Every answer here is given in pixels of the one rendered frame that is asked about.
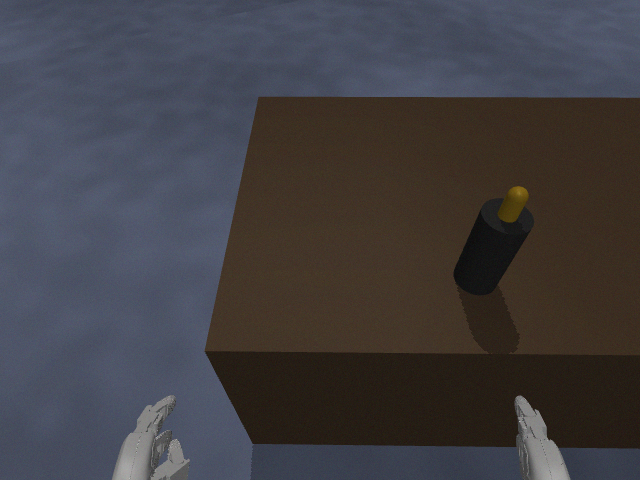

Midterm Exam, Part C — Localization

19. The right robot hand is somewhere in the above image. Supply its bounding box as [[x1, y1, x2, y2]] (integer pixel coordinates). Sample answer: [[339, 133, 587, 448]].
[[514, 396, 571, 480]]

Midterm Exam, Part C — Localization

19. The left robot hand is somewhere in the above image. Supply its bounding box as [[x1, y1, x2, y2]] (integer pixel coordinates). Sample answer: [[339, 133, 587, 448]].
[[112, 395, 190, 480]]

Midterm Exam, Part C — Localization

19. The bottle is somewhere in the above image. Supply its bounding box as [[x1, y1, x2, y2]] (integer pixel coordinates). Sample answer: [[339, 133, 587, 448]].
[[453, 186, 534, 295]]

